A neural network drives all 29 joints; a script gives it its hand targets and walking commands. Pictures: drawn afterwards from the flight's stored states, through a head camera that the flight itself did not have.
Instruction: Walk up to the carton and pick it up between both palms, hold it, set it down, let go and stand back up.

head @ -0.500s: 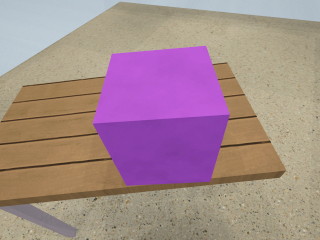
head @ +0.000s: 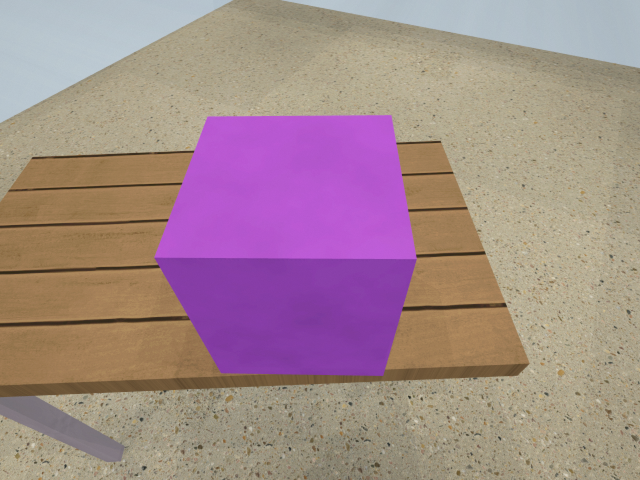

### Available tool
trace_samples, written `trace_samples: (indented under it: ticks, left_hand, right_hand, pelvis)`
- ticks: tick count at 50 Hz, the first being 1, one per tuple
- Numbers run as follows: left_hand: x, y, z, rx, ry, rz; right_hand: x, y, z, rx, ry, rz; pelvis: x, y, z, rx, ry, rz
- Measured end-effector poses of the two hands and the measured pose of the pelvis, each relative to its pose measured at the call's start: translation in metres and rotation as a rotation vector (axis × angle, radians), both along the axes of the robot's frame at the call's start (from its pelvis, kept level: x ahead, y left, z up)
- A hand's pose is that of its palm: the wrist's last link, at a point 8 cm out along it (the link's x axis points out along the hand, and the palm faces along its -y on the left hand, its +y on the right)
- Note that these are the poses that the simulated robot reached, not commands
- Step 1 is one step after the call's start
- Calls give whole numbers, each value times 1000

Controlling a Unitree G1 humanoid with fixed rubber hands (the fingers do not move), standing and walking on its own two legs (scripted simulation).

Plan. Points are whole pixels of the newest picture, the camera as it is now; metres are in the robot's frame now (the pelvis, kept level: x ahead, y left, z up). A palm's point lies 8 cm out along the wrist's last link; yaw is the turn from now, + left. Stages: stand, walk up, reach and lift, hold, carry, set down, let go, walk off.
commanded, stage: walk up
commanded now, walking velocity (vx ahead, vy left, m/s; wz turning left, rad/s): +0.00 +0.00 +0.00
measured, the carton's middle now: (300, 253) +0.39 +0.06 +0.06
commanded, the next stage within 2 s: none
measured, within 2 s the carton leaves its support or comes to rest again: neither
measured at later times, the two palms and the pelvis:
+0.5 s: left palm out of the picture -0.07 +0.32 -0.13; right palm out of the picture +0.05 -0.16 -0.15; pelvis -0.02 +0.08 +0.00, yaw +0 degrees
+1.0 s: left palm out of the picture -0.01 +0.34 -0.14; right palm out of the picture -0.03 -0.08 -0.16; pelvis -0.02 +0.13 +0.00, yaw -2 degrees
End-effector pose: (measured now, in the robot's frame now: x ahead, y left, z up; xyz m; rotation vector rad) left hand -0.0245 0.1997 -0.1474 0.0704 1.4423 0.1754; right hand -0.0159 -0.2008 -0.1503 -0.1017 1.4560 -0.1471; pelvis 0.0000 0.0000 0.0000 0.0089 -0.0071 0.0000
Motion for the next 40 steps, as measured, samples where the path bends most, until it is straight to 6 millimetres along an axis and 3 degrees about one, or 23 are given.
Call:
trace_samples:
  ticks: [8, 16, 23, 27, 30, 33, 40]
  left_hand:
    - [10, 16, 11, 83, -50, -4]
    - [-30, 61, 33, 168, 32, 16]
    - [-42, 104, 25, 152, 32, 41]
    - [-45, 134, -2, 97, 58, 22]
    - [-36, 152, -19, 65, 62, 1]
    - [-20, 158, -16, 35, 25, 2]
    - [1, 159, -7, 20, -9, -23]
  right_hand:
    - [-2, -10, -7, 8, 22, 22]
    - [28, -10, -5, -14, -52, 33]
    - [54, 26, -1, -33, -111, 59]
    - [69, 55, 4, -77, -211, 51]
    - [59, 79, 14, -99, -233, 52]
    - [41, 99, 22, -85, -186, 48]
    - [22, 115, 17, -69, -160, 10]
  pelvis:
    - [-7, 2, 0, 18, 10, 2]
    - [-16, 27, 7, 54, 25, -21]
    - [-23, 67, 2, 41, 41, 11]
    - [-25, 98, -12, -2, 38, -21]
    - [-28, 109, -13, 8, 14, -22]
    - [-24, 118, -4, -27, 15, -13]
    - [-21, 132, 0, -8, 22, -26]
